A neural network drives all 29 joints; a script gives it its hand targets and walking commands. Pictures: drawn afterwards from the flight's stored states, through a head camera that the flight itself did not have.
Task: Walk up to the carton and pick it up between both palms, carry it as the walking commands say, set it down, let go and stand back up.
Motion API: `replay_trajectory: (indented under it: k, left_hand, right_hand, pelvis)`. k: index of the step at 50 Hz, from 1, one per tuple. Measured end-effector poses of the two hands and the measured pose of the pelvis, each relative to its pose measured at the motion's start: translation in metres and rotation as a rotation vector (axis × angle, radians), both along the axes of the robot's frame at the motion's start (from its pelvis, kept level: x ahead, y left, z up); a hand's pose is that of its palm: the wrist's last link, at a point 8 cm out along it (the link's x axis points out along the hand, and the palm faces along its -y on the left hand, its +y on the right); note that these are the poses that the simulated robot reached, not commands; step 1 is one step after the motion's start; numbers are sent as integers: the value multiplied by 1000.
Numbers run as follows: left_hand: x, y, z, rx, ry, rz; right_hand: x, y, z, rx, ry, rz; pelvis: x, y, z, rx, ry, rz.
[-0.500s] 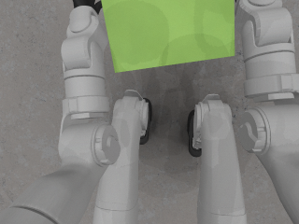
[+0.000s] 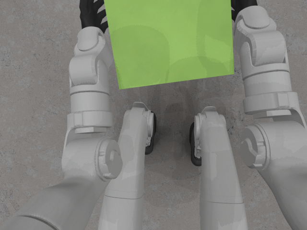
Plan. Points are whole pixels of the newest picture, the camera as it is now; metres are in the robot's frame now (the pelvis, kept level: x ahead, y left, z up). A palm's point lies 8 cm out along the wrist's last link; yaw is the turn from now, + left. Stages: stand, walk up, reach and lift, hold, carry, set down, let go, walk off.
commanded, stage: reach and lift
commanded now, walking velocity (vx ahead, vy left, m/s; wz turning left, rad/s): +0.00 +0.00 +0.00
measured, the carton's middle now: (165, 15) +0.55 +0.03 -0.11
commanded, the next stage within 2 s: none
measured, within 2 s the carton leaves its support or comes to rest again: neither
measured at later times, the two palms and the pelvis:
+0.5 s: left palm (73, 18) +0.47 +0.16 +0.04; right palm (268, 0) +0.50 -0.13 +0.03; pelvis +0.01 +0.00 +0.06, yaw -1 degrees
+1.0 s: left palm out of the picture +0.45 +0.16 +0.13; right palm out of the picture +0.48 -0.14 +0.12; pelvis +0.10 -0.01 +0.14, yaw -1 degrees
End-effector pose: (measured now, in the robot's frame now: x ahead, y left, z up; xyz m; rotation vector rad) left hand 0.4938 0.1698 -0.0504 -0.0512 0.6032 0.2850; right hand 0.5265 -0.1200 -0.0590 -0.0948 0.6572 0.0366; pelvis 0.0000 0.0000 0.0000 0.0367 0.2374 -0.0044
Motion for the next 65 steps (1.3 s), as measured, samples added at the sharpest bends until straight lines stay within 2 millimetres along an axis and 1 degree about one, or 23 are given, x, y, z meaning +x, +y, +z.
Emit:
replay_trajectory:
  k: [11,20,25,28,31,37,40,43,48,50,52,57,65]
  left_hand:
    - [-10,-2,33,2,14,-4]
    - [-18,-3,68,14,6,-17]
    - [-21,-5,87,24,28,-33]
    - [-22,-7,101,32,50,-45]
    - [-25,-10,117,34,76,-57]
    - [-31,-15,167,10,64,-53]
    - [-31,-14,183,0,56,-44]
    - [-33,-12,189,-1,73,-43]
    - [-41,-11,182,-11,137,-35]
    - [-43,-13,181,-8,143,-34]
    - [-44,-16,185,-8,127,-28]
    - [-46,-19,200,-10,87,-18]
    - [-40,-19,231,-14,80,-42]
  right_hand:
    - [-10,-2,34,-5,11,-1]
    - [-21,-4,66,-7,1,-4]
    - [-27,-5,85,-4,22,-15]
    - [-30,-7,98,-10,41,-17]
    - [-35,-10,116,-19,64,-20]
    - [-39,-16,171,-18,53,-26]
    - [-37,-15,190,-11,43,-29]
    - [-39,-14,194,-4,59,-33]
    - [-47,-14,184,27,122,-45]
    - [-48,-15,183,53,124,-63]
    - [-48,-18,187,66,99,-73]
    - [-45,-20,207,98,49,-95]
    - [-53,-21,230,95,39,-117]
  pelvis:
    - [2,-2,28,4,-32,-5]
    - [4,-2,49,5,-68,-10]
    - [10,-2,60,5,-36,-11]
    - [18,-2,68,5,-7,-11]
    - [30,-2,78,5,33,-11]
    - [63,-3,102,8,122,-13]
    - [73,-6,113,11,117,-15]
    - [82,-8,122,14,101,-18]
    - [98,-11,138,17,77,-23]
    - [105,-12,144,17,75,-25]
    - [112,-12,149,17,76,-26]
    - [128,-15,162,18,52,-31]
    - [146,-15,180,12,-24,-39]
